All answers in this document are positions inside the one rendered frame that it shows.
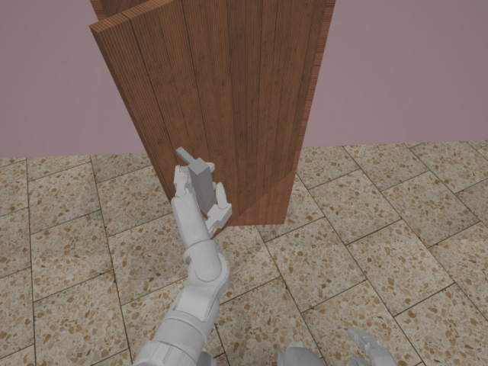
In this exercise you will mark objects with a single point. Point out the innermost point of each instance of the left robot hand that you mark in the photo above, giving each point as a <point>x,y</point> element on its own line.
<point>190,221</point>

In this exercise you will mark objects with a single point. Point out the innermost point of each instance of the handle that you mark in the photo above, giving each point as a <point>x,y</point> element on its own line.
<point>202,180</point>

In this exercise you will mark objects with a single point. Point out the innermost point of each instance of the robot right shin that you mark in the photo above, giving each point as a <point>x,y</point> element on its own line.
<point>295,344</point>

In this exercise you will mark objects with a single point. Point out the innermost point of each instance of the robot right thigh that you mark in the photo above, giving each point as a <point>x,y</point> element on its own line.
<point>297,356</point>

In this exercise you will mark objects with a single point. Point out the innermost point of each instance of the cupboard door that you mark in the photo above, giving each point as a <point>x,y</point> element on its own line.
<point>226,80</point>

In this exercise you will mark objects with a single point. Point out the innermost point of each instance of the left robot forearm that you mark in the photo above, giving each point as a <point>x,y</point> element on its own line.
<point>187,325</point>

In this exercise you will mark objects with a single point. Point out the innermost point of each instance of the right robot hand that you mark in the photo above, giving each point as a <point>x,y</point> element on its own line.
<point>370,346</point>

